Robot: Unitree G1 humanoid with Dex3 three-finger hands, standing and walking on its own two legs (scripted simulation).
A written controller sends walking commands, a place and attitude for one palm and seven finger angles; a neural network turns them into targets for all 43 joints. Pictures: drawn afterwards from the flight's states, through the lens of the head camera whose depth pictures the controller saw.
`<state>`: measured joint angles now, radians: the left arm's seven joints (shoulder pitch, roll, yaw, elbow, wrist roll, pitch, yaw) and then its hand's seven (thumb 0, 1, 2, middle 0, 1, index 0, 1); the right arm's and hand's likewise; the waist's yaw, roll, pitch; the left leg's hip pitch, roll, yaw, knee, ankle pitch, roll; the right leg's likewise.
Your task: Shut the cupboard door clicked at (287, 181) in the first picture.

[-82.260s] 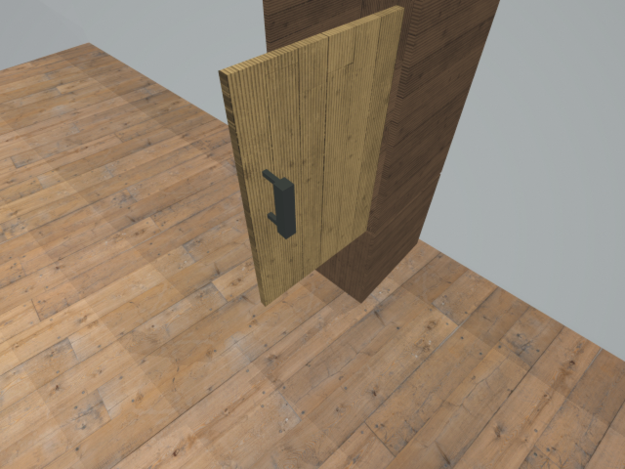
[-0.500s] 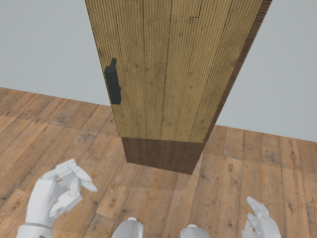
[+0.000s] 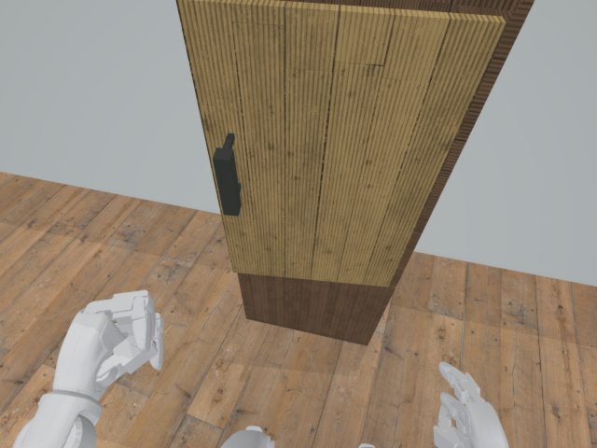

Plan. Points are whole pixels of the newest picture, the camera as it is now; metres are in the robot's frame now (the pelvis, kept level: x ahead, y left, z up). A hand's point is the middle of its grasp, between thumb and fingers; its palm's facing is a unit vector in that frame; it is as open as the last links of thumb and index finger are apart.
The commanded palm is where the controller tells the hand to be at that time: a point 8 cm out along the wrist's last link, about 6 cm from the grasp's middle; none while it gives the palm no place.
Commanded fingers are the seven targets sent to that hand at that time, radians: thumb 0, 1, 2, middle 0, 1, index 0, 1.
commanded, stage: raise the hand and make a fist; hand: left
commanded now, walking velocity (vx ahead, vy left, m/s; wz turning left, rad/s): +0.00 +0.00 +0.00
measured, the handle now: (231, 174) +0.50 +0.15 +0.07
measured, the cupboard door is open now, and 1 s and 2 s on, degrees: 7 7 7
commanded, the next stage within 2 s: bring the fist close to the handle in 0.40 s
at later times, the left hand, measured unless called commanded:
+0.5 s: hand (164, 347) +0.22 +0.17 +0.07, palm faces -0.03 -1.00 -0.03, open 3.1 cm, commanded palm +0.20 +0.23 +0.07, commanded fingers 0.00 0.90 0.90 -1.30 -1.50 -1.30 -1.50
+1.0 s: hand (207, 280) +0.30 +0.14 +0.08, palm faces -0.06 -1.00 -0.02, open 3.1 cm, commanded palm +0.29 +0.19 +0.07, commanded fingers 0.00 0.90 0.90 -1.30 -1.50 -1.30 -1.50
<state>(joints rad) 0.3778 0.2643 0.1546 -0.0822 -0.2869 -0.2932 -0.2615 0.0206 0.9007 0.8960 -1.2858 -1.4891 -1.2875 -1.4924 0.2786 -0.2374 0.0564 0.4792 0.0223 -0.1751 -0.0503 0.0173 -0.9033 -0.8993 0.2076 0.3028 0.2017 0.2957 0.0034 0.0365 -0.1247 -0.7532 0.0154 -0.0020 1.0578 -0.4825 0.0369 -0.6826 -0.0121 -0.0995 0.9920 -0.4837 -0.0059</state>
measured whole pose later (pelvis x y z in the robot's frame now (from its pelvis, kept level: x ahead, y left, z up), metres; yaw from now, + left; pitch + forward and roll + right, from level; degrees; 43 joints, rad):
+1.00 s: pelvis +0.00 -0.02 +0.01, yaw -1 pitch +10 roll -1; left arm 0.00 0.23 0.12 0.22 -0.23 -0.28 -0.19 0.02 0.90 0.90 -1.30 -1.50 -1.30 -1.50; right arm 0.28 -0.25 0.04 0.54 0.03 -0.15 -0.05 0.02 -0.91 -0.90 0.21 0.30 0.20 0.30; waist -0.02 0.03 -0.11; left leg -0.73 0.02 0.02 1.00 -0.45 0.02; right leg -0.69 -0.01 -0.08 0.98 -0.47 -0.02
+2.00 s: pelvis -0.01 -0.02 +0.00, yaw -2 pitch +13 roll +0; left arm -0.48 0.23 0.18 0.77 -0.17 -0.41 -0.13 0.02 0.90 0.90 -1.30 -1.50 -1.30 -1.50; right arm 0.31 -0.26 0.01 0.63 0.02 -0.04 -0.02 0.01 -0.91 -0.90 0.20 0.30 0.20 0.30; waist -0.06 0.02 -0.11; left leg -0.79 0.02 0.04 0.98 -0.42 0.01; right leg -0.76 0.00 -0.06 0.98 -0.44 -0.03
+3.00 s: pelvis -0.04 -0.01 -0.03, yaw +0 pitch +20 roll -3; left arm -1.02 0.43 0.13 1.22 -0.17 -0.37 -0.31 0.02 0.90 0.90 -1.39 -1.50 -1.39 -1.50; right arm 0.36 -0.28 0.04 0.71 0.02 -0.11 -0.04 0.01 -0.91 -0.90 0.21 0.30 0.20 0.30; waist -0.14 0.02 -0.11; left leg -1.08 0.01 -0.02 1.14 -0.41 0.03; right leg -1.01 -0.01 -0.11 1.10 -0.43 -0.03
